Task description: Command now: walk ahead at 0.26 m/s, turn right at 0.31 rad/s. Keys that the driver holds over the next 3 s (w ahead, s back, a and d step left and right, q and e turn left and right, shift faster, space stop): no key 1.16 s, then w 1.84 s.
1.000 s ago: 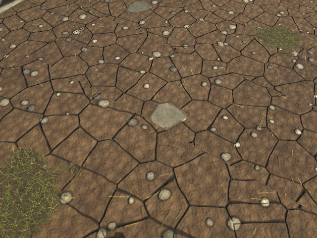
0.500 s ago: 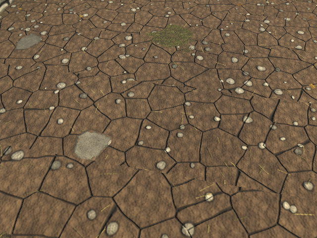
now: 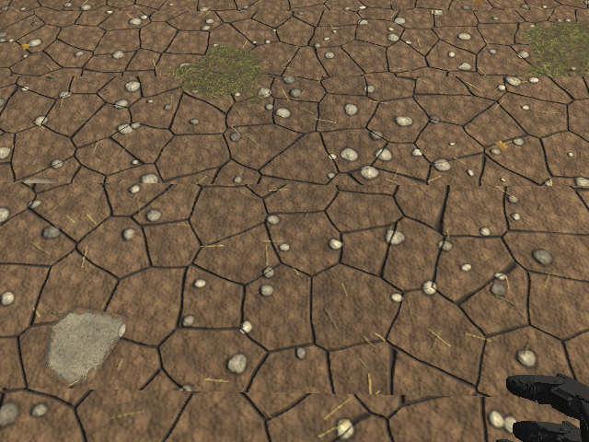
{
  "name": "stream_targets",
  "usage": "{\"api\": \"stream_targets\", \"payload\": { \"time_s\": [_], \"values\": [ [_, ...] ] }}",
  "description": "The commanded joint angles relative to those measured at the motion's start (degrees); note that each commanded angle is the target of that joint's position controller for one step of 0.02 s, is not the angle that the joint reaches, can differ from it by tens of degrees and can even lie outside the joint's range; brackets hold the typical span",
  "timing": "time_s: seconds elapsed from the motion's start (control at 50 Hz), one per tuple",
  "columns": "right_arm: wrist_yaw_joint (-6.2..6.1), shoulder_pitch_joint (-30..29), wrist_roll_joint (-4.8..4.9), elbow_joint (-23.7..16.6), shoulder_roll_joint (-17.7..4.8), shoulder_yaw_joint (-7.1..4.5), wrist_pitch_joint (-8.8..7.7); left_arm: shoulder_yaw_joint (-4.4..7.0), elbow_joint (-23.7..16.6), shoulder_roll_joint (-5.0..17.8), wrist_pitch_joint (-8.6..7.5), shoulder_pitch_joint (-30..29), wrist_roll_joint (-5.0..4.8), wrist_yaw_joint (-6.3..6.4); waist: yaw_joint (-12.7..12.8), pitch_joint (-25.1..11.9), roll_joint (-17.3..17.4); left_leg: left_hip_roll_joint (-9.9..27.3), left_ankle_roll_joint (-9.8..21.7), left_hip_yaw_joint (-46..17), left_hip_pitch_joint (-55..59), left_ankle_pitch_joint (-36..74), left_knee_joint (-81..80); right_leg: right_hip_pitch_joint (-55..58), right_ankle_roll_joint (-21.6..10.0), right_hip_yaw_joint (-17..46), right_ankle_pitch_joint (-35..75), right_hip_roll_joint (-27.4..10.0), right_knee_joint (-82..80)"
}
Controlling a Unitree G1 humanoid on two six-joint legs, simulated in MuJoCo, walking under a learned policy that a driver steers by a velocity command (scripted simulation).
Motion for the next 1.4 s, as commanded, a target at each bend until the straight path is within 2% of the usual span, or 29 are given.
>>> {"api": "stream_targets", "payload": {
  "time_s": [0.02,0.04,0.06,0.08,0.12,0.16,0.18,0.22,0.24,0.26,0.28,0.3,0.32,0.34,0.36,0.38,0.42,0.5,0.58,0.74,1.16,1.18,1.22,1.26,1.3,1.34,1.36,1.38,1.4],
  "values": [
    [-0.22,15.0,1.38,0.2,-7.7,-2.33,1.17,1.44,-3.8,8.2,-0.85,5.6,-1.22,-0.33,-7.2,-19.6,11.0,25.4,16.6,-31.0,42.7,24.2,-6.2,-29.8,3.3,0.7,-5.2,-0.2,33.8],
    [-0.45,11.4,1.17,0.0,-5.5,-1.43,1.76,1.43,-4.9,8.8,-0.48,0.0,-0.99,-0.06,-6.9,-13.0,6.6,22.1,14.4,-23.0,34.6,25.1,-6.7,-30.1,3.5,-2.2,-2.3,-2.4,31.6],
    [-0.43,9.1,0.76,0.5,-3.4,-0.54,1.98,1.38,-5.4,8.0,-0.04,-3.1,-0.1,0.19,-5.9,-8.6,4.1,19.1,13.3,-17.6,26.7,28.9,-7.9,-28.4,3.8,-3.2,-0.7,-3.9,27.5],
    [-0.47,7.7,0.02,1.1,-3.0,-0.12,1.83,1.41,-5.5,6.9,0.54,-2.8,0.25,0.27,-3.8,-7.2,5.2,17.4,12.4,-14.2,20.8,30.0,-9.4,-24.0,3.7,-3.7,0.9,-5.7,22.9],
    [-0.39,5.4,-0.46,2.6,-3.4,-0.1,1.59,0.32,-4.9,2.8,1.42,-0.9,0.36,0.26,-1.5,-6.1,7.5,14.9,12.2,-9.2,13.5,33.1,-11.7,-16.9,4.1,-6.3,2.6,-6.1,11.9],
    [-0.6,4.0,-0.1,3.4,-5.3,-0.6,1.86,-0.52,-5.5,1.2,1.45,-2.0,1.07,0.32,-1.4,-7.9,8.7,14.6,12.5,-6.6,11.9,37.2,-11.8,-11.6,4.4,-8.3,7.1,-6.3,1.0],
    [-0.76,4.2,0.35,3.9,-6.2,-0.86,2.27,-0.6,-5.4,1.5,1.52,-2.7,1.08,0.21,-1.8,-9.5,8.8,14.8,12.4,-6.4,12.6,35.9,-11.8,-9.3,4.3,-9.0,11.3,-6.1,-2.6],
    [-1.11,4.6,1.17,4.6,-7.2,-0.93,3.28,-0.28,-5.4,2.8,2.06,-3.9,0.89,-0.18,-2.2,-10.5,7.9,15.1,11.4,-6.4,12.6,25.2,-11.8,-5.2,3.6,-10.0,18.0,-5.6,-8.3],
    [-1.14,4.2,1.47,4.9,-7.0,-0.68,3.8,-0.16,-5.4,2.9,2.37,-4.4,1.07,-0.4,-1.8,-9.7,7.2,14.5,10.3,-6.3,10.9,16.4,-11.6,-2.5,2.9,-10.6,21.3,-5.3,-11.8],
    [-1.1,3.8,1.74,5.1,-6.4,-0.32,4.22,-0.06,-5.5,3.0,2.59,-5.2,1.6,-0.55,-1.4,-8.4,6.5,13.3,8.6,-6.3,8.5,5.2,-11.4,0.6,1.8,-11.2,24.0,-4.8,-15.6],
    [-1.01,4.5,1.66,5.7,-4.6,0.43,4.49,-0.01,-6.3,3.3,2.78,-6.8,2.44,-0.58,-1.5,-6.6,5.7,11.5,5.8,-6.4,6.0,-5.7,-11.0,2.6,0.7,-10.1,24.8,-5.4,-18.7],
    [-0.92,6.9,0.83,6.5,-2.6,1.27,4.6,0.19,-7.9,5.2,2.87,-8.6,3.0,-0.31,-2.4,-4.9,1.8,8.8,2.1,-5.1,3.5,-15.6,-8.6,3.6,-1.1,-4.8,29.5,-9.7,-22.6],
    [-1.01,12.1,0.16,7.3,-2.8,1.12,4.82,0.57,-9.5,8.9,2.9,-12.2,2.69,0.06,-7.1,-3.3,-5.5,3.7,-0.9,-1.0,4.7,-20.8,-5.4,-1.4,-4.0,-0.3,26.5,-13.8,-23.7],
    [-1.45,12.9,0.31,7.7,-1.7,1.53,5.37,0.09,-8.8,6.5,2.64,-13.9,2.57,-0.19,-7.6,-3.6,-10.4,3.4,-2.0,0.6,12.3,-17.0,-4.8,-9.7,-4.8,-0.4,11.3,-12.7,-26.4],
    [-1.82,11.4,0.39,7.8,-3.1,1.32,5.8,-0.5,-9.3,4.0,2.23,-15.4,2.64,-0.53,-6.6,-0.6,-8.8,3.4,-2.5,0.7,13.2,-14.0,-4.3,-12.4,-3.4,-1.7,5.1,-9.9,-27.2],
    [-2.12,11.1,0.41,8.1,-3.6,1.2,6.06,-0.8,-9.1,3.3,1.84,-15.5,2.82,-0.73,-6.3,0.4,-7.7,3.6,-2.4,0.6,13.0,-12.3,-4.1,-12.7,-2.1,-2.6,6.6,-8.7,-26.7],
    [-2.39,12.3,0.2,9.0,-4.5,1.06,6.14,-0.76,-8.7,3.5,0.89,-14.3,2.32,-0.86,-6.0,-0.6,-5.4,4.5,-2.2,-0.4,12.7,-9.0,-4.5,-9.6,-1.2,-3.8,17.1,-7.9,-23.7],
    [-2.22,12.1,1.01,10.4,-4.4,1.17,5.47,-0.69,-8.1,3.4,0.5,-12.2,1.62,-0.51,-4.9,-4.3,-1.2,5.2,-2.5,-0.9,13.5,-3.0,-4.0,-3.7,-1.8,-5.1,32.3,-7.3,-19.1],
    [-2.54,12.0,1.26,11.6,-4.6,1.16,6.21,-0.56,-7.5,2.8,0.69,-12.6,1.44,-0.71,-5.0,-4.9,0.3,5.3,-2.8,-1.0,15.3,-0.2,-3.4,-2.9,-2.2,-5.7,37.2,-6.9,-18.4],
    [-3.7,11.9,1.37,14.1,-5.1,0.97,7.47,-0.23,-4.5,2.2,0.61,-12.8,1.25,-0.76,-5.6,-4.4,0.6,5.7,-2.9,-1.2,17.8,1.5,-3.4,-3.1,-1.9,-6.8,38.4,-6.0,-19.1],
    [-4.9,14.8,1.15,20.1,-3.4,1.15,7.78,-0.28,7.8,1.2,0.84,-11.4,1.07,0.5,-5.5,0.1,0.9,4.9,-2.8,-0.5,15.9,-5.3,-7.0,-4.2,-0.4,-9.1,27.4,-4.6,-22.5],
    [-4.96,16.3,1.18,20.9,-2.7,1.27,7.82,-0.4,8.9,0.7,0.95,-10.3,1.07,0.56,-5.5,-1.1,0.8,4.3,-2.5,0.1,16.3,-11.0,-7.2,-3.8,-0.4,-9.8,21.2,-3.9,-22.7],
    [-5.29,16.9,1.97,20.9,-3.9,0.76,7.95,0.03,9.7,1.7,1.15,-10.0,0.48,0.81,-5.4,1.8,1.9,3.8,-0.1,-0.2,13.2,-28.6,-6.6,-8.3,-1.7,-11.2,-1.5,-1.9,-21.2],
    [-5.46,17.4,2.27,19.8,-4.3,0.59,7.14,-0.05,9.2,1.4,0.13,-10.8,0.22,0.73,-5.8,6.4,2.8,6.2,2.6,-4.3,9.8,-38.3,-7.9,-14.3,-2.8,-10.3,-9.7,-2.6,-20.2],
    [-5.12,21.2,2.65,20.2,-5.3,0.14,5.63,-0.32,8.9,-0.2,-1.76,-11.9,-0.14,-0.02,-6.9,7.2,5.0,10.7,5.7,-11.5,12.4,-39.8,-10.2,-18.6,-2.7,-11.0,-4.8,-2.9,-15.5],
    [-4.66,23.7,2.79,20.7,-8.3,-0.91,4.68,-0.83,7.9,-2.5,-3.31,-14.0,-0.55,-1.02,-7.2,7.2,11.1,19.3,10.5,-23.8,15.3,-41.8,-17.0,-22.0,-2.1,-15.1,5.1,-2.3,-6.4],
    [-4.45,22.8,2.79,20.1,-8.0,-0.94,4.44,-0.9,7.8,-2.4,-3.87,-14.3,-0.54,-1.44,-6.6,7.7,10.8,21.0,11.5,-26.2,13.0,-40.2,-18.4,-20.6,-2.8,-14.4,5.9,-3.4,-5.1],
    [-4.2,20.9,2.81,19.3,-7.8,-0.82,4.25,-0.9,8.3,-2.7,-4.27,-12.6,-0.73,-1.74,-4.9,7.6,10.8,20.5,10.9,-24.9,10.7,-38.1,-17.4,-17.5,-3.8,-14.5,5.1,-3.7,-7.4],
    [-3.87,17.9,3.12,18.1,-7.3,-0.66,4.24,-0.78,10.0,-2.8,-4.52,-8.2,-0.94,-1.86,-2.3,7.3,10.5,18.0,9.0,-20.6,6.8,-35.0,-15.2,-9.9,-4.7,-15.1,5.2,-3.3,-14.2]
  ]
}}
